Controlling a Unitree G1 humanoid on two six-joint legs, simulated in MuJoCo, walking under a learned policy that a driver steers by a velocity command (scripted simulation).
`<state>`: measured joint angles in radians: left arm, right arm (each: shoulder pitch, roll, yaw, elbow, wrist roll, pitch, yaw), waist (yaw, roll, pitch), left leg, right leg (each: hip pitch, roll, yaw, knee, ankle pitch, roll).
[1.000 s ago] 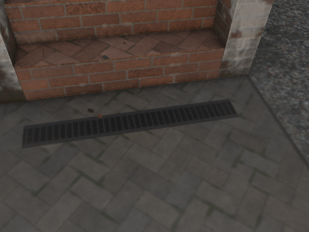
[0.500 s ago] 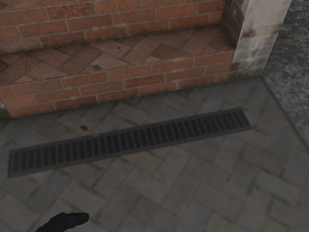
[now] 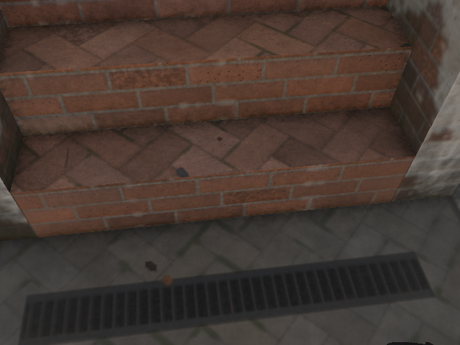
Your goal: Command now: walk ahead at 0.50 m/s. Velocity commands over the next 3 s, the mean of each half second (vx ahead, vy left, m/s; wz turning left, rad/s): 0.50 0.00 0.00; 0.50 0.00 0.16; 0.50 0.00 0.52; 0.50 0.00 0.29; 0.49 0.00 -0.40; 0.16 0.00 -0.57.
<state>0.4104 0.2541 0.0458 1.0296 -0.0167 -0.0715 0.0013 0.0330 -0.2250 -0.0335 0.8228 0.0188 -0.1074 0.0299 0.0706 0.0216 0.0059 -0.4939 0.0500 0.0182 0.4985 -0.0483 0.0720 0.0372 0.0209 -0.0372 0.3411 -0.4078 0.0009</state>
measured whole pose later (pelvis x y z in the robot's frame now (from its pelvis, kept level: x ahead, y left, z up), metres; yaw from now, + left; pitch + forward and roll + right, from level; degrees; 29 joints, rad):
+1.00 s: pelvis +0.52 -0.03 +0.02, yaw +6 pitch +2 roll -2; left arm 0.27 0.26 0.04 0.97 0.02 -0.09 0.01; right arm 0.11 -0.25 -0.04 0.91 0.01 -0.06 0.00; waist 0.05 0.03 -0.02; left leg -0.66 0.09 0.00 0.84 -0.06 0.01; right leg 0.00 0.03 -0.16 0.21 -0.25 -0.04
